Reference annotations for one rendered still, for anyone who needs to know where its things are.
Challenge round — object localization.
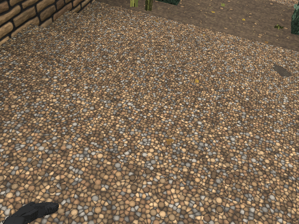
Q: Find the left robot hand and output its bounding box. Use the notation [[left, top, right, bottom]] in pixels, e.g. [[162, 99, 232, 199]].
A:
[[2, 202, 59, 224]]

